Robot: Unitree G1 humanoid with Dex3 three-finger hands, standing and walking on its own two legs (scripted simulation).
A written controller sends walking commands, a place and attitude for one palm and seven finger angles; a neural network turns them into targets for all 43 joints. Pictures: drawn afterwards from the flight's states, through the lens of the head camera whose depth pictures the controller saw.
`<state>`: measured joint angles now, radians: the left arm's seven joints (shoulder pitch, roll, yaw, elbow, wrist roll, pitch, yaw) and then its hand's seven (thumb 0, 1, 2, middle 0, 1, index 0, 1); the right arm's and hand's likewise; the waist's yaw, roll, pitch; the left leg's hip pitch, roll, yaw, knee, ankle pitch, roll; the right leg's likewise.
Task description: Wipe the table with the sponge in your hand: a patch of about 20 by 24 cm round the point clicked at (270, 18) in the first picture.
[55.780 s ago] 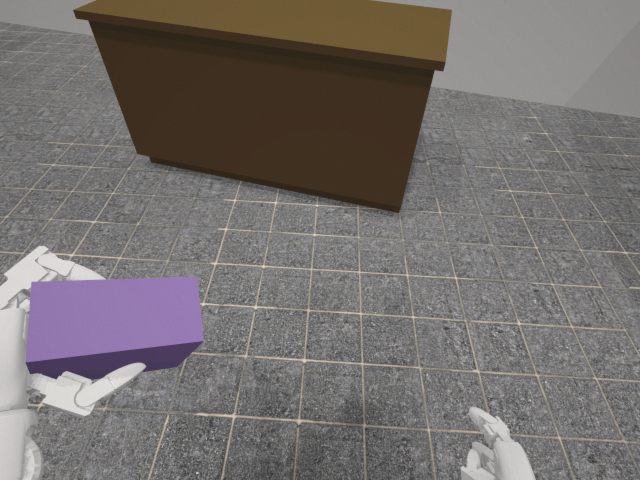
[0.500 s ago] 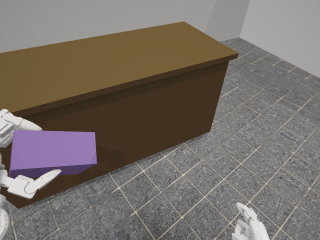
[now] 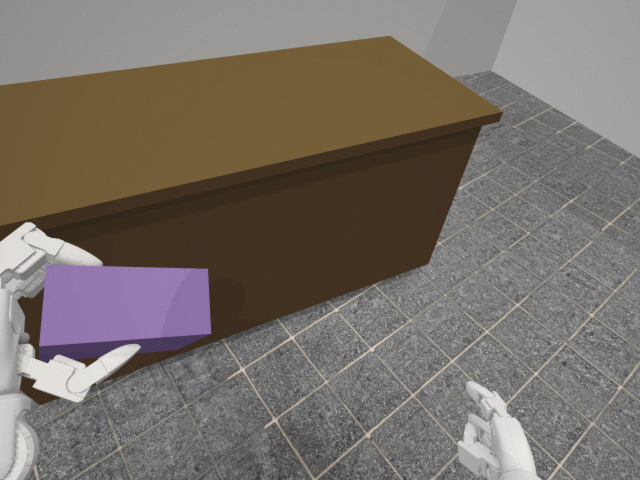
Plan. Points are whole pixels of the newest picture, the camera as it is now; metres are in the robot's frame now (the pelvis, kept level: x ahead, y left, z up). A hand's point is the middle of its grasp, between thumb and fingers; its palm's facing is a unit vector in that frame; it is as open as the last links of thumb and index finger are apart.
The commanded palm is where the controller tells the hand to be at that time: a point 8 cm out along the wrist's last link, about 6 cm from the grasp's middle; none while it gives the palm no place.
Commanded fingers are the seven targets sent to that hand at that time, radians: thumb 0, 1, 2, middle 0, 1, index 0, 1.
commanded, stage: stop stepping back and stand still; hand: left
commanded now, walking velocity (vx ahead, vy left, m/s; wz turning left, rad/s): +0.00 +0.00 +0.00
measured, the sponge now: (148, 314) +0.24 +0.19 +0.14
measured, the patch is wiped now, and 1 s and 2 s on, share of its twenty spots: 1.00 1.00 1.00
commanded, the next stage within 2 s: stand and wait in 0.08 s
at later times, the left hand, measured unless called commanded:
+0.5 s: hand (49, 322) +0.21 +0.25 +0.18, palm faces +0.42 -0.84 -0.34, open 10.3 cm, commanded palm +0.15 +0.29 +0.20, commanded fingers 0.00 0.10 1.30 -1.20 -1.60 -1.20 -1.60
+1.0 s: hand (57, 322) +0.21 +0.25 +0.18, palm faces +0.42 -0.84 -0.35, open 10.3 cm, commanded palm +0.15 +0.29 +0.20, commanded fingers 0.00 0.10 1.30 -1.20 -1.60 -1.20 -1.60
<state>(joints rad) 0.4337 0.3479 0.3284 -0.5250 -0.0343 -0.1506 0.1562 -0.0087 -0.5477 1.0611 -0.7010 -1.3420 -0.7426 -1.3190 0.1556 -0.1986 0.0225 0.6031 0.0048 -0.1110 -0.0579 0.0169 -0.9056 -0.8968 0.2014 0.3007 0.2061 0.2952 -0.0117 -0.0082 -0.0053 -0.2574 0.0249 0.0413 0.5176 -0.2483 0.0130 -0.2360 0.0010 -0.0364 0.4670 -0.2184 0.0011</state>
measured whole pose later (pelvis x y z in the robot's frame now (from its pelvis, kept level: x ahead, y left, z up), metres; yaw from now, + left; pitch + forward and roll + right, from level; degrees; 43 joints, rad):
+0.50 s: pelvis -0.01 +0.01 +0.00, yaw +0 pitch -1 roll -1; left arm 0.44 0.35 0.33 -0.51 -0.03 -0.16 0.16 -0.01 -0.55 1.06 -0.70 -1.34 -0.74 -1.32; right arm 0.19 -0.20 0.03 0.62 0.00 -0.09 -0.06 0.02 -0.90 -0.90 0.20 0.30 0.21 0.30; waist -0.01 0.00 -0.01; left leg -0.27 0.01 0.05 0.50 -0.22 0.03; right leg -0.23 -0.01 -0.03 0.43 -0.18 0.02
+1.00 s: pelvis -0.01 +0.01 +0.00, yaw +0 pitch +0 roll -1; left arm 0.45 0.35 0.33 -0.50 -0.03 -0.15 0.16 -0.01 -0.55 1.06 -0.70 -1.34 -0.74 -1.32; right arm 0.18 -0.21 0.02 0.62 0.00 -0.09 -0.07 0.02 -0.91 -0.90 0.20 0.30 0.21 0.30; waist -0.01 0.01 -0.01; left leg -0.27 0.02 0.04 0.50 -0.23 0.02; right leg -0.24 0.00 -0.03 0.43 -0.18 0.01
